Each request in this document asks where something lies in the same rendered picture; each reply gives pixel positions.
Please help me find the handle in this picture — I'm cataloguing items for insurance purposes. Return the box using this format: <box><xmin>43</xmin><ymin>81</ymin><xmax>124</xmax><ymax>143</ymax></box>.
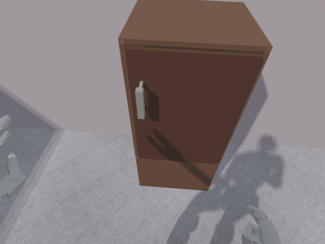
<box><xmin>135</xmin><ymin>81</ymin><xmax>145</xmax><ymax>119</ymax></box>

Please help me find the left robot hand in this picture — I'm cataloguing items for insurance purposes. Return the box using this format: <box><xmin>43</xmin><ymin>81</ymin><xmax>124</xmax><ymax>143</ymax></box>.
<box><xmin>0</xmin><ymin>115</ymin><xmax>26</xmax><ymax>203</ymax></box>

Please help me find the cupboard door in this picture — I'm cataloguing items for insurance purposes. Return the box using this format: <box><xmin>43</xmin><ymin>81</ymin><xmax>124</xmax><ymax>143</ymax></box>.
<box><xmin>125</xmin><ymin>46</ymin><xmax>264</xmax><ymax>164</ymax></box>

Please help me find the right robot hand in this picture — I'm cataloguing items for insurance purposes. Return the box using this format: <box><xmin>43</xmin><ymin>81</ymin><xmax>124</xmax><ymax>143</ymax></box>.
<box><xmin>242</xmin><ymin>205</ymin><xmax>281</xmax><ymax>244</ymax></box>

